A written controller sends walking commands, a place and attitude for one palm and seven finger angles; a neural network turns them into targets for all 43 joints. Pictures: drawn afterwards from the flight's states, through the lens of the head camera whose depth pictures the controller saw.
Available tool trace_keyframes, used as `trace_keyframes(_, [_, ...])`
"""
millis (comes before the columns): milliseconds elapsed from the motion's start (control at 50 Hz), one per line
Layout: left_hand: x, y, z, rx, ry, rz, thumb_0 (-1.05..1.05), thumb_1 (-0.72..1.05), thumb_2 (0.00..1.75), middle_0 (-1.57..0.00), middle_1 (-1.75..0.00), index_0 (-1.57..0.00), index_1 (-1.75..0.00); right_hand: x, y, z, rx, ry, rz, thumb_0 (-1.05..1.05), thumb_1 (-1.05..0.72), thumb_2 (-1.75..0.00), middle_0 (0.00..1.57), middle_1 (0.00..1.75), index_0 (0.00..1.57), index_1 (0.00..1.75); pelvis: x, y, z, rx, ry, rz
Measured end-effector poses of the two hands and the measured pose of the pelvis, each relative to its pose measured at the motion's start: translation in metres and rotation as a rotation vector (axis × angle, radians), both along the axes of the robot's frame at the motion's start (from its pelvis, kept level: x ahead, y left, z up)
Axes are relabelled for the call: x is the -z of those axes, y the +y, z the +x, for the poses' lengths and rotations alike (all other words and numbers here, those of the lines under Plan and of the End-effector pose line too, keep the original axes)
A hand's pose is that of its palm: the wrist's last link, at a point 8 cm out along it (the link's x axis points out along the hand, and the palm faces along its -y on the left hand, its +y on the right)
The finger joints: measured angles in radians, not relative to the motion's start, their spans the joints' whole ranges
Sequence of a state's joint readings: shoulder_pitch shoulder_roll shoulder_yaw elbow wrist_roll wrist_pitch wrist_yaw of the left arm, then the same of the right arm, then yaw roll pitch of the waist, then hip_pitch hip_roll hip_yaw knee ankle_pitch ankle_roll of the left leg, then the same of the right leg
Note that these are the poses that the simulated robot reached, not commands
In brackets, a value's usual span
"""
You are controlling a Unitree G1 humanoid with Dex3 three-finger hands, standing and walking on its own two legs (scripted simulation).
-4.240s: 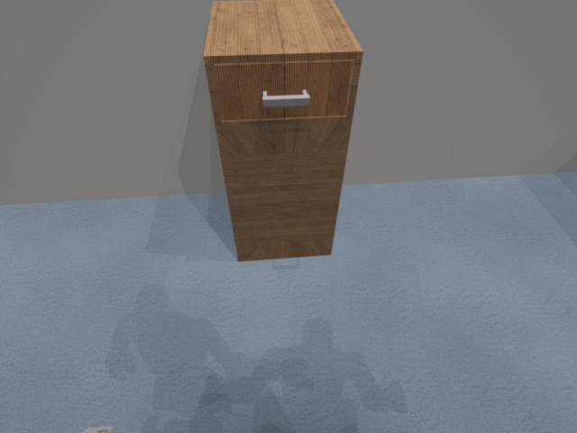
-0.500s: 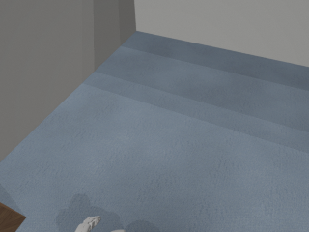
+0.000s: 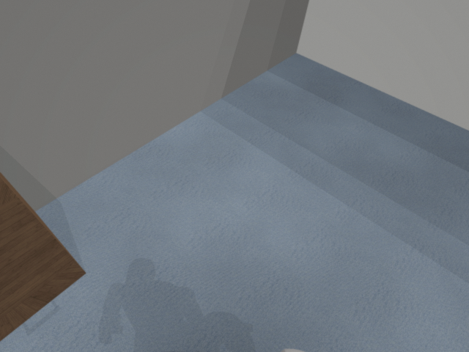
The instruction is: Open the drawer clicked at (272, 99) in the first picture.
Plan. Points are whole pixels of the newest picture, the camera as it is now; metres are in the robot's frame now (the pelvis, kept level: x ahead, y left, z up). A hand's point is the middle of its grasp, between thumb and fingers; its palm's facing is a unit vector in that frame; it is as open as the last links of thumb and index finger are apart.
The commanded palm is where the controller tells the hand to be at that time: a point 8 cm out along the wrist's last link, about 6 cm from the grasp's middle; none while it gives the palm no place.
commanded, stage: turn to face it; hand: left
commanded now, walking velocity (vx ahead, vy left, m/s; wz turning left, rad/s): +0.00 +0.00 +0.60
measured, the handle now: out of the picture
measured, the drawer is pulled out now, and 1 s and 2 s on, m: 0.00 0.00 0.00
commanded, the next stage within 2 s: take the last steps up to it in 1.24 s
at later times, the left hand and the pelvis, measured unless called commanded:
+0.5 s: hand out of the picture -0.02 +0.14 -0.16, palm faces +0.35 -0.91 -0.24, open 7.3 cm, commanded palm none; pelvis -0.02 -0.06 -0.01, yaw +20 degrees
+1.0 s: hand out of the picture -0.06 +0.20 -0.15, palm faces +0.59 -0.75 -0.29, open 7.3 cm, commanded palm none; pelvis -0.03 -0.05 -0.01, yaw +36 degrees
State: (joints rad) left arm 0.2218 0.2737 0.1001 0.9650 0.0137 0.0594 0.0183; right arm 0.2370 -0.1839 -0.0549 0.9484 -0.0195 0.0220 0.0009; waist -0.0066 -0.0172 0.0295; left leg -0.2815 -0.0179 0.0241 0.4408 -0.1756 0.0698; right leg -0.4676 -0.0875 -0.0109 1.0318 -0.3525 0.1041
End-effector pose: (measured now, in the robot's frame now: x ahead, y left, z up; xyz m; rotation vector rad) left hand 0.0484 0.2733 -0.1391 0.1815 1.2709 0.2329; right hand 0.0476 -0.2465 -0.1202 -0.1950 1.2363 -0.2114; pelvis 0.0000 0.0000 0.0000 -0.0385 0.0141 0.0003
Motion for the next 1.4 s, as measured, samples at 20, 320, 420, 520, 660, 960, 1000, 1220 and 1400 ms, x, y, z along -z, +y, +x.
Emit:
trace_keyframes(20, [-0.001,-0.002,-0.001,-0.008,-0.004,0.003,0.00,0.91,0.90,-0.19,-0.30,-0.20,-0.30,0.001,-0.002,0.002,-0.009,0.000,0.004,0.00,-0.90,-0.89,0.20,0.30,0.20,0.30,0.000,-0.002,-0.001,-0.012,0.001,0.002])
trace_keyframes(320, [-0.017,-0.079,-0.037,-0.142,-0.130,0.027,0.00,0.91,0.90,-0.20,-0.30,-0.20,-0.30,0.028,-0.061,0.045,-0.186,0.009,0.043,0.00,-0.90,-0.89,0.20,0.30,0.20,0.30,0.009,-0.058,-0.017,-0.220,-0.008,0.050])
trace_keyframes(420, [-0.015,-0.092,-0.066,-0.206,-0.099,0.009,0.00,0.91,0.90,-0.20,-0.30,-0.21,-0.30,0.020,-0.059,0.067,-0.263,0.002,0.042,0.00,-0.91,-0.89,0.20,0.30,0.20,0.30,0.005,-0.063,-0.018,-0.295,-0.019,0.069])
trace_keyframes(520, [-0.005,-0.089,-0.103,-0.296,-0.061,-0.013,0.00,0.91,0.90,-0.20,-0.30,-0.21,-0.30,0.017,-0.034,0.094,-0.373,0.004,0.029,0.00,-0.91,-0.90,0.20,0.30,0.19,0.30,0.007,-0.057,-0.022,-0.364,-0.014,0.072])
trace_keyframes(660, [0.025,-0.059,-0.170,-0.442,0.027,-0.030,0.00,0.91,0.90,-0.20,-0.30,-0.21,-0.30,0.011,0.027,0.135,-0.537,-0.105,0.006,0.00,-0.91,-0.90,0.20,0.30,0.20,0.30,0.024,-0.033,-0.033,-0.449,-0.002,0.054])
trace_keyframes(960, [-0.016,-0.038,-0.154,-0.541,-0.113,0.071,0.00,0.91,0.90,-0.20,-0.30,-0.20,-0.30,0.014,0.044,0.124,-0.641,-0.027,0.048,0.00,-0.90,-0.89,0.20,0.30,0.20,0.30,0.006,-0.040,-0.031,-0.613,0.004,0.033])
trace_keyframes(1000, [-0.020,-0.045,-0.146,-0.546,-0.137,0.085,0.00,0.91,0.90,-0.20,-0.30,-0.20,-0.30,0.021,0.038,0.125,-0.646,-0.010,0.059,0.00,-0.90,-0.89,0.20,0.30,0.20,0.30,0.008,-0.047,-0.028,-0.634,0.005,0.039])
trace_keyframes(1220, [-0.025,-0.113,-0.167,-0.658,-0.132,0.077,0.00,0.91,0.90,-0.20,-0.30,-0.21,-0.30,0.033,0.018,0.147,-0.725,0.052,0.064,0.00,-0.90,-0.89,0.20,0.30,0.20,0.30,0.006,-0.070,-0.016,-0.757,-0.011,0.077])
trace_keyframes(1400, [-0.002,-0.158,-0.237,-0.800,-0.016,-0.027,0.00,0.91,0.90,-0.20,-0.30,-0.21,-0.30,0.020,0.059,0.155,-0.850,0.039,0.026,0.00,-0.91,-0.90,0.20,0.30,0.19,0.30,0.006,-0.064,-0.032,-0.823,-0.009,0.069])
